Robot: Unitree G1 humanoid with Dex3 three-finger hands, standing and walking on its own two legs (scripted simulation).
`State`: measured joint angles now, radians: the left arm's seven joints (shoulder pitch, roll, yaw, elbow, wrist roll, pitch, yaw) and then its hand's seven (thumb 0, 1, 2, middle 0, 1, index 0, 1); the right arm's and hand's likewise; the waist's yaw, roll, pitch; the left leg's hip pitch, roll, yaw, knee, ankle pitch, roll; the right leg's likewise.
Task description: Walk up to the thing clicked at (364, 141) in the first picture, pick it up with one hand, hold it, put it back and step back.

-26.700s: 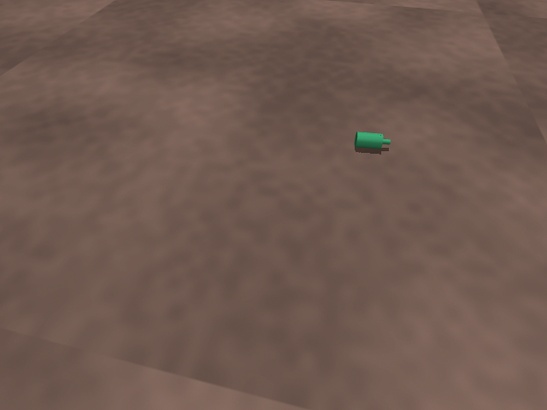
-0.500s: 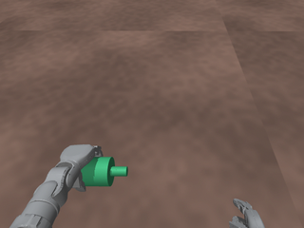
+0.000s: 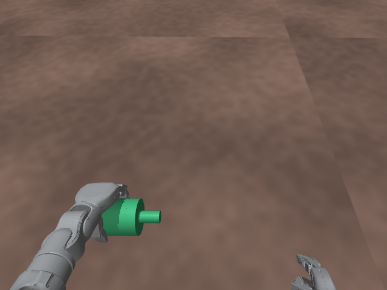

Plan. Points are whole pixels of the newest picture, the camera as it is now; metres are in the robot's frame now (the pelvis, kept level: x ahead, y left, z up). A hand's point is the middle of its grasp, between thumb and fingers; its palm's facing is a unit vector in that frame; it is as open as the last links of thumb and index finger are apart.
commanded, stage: crouch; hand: left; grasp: from above
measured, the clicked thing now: (120, 216) +0.30 +0.19 -0.07
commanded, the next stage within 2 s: lower in 1.92 s
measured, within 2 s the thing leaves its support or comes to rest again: neither
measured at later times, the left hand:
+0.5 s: hand (114, 228) +0.29 +0.23 -0.14, palm faces -0.48 +0.03 -0.87, open 11.2 cm
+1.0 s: hand (136, 240) +0.34 +0.23 -0.39, palm faces -0.48 +0.04 -0.88, open 11.2 cm
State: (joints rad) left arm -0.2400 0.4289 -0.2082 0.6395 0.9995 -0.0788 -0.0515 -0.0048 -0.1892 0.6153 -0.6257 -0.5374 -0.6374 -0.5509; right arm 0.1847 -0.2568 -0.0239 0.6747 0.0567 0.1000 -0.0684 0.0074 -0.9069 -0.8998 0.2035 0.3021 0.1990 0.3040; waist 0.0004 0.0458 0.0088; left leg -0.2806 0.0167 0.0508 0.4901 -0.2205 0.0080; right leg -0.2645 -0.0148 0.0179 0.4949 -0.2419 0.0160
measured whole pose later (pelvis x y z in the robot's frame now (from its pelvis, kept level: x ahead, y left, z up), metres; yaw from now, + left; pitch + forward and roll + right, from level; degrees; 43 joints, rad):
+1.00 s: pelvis -0.06 +0.01 -0.24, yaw -1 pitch +34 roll -4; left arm -0.69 0.46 -0.06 1.22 1.21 -0.11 0.36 0.00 -0.17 0.54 -0.66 -0.48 -0.68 -0.50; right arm 0.22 -0.23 -0.05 0.76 -0.07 -0.01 -0.01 0.00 -0.91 -0.90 0.21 0.30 0.20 0.30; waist -0.15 0.05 -0.19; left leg -1.74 0.03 -0.02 1.74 -0.59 0.03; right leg -1.68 -0.01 -0.02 1.71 -0.62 0.03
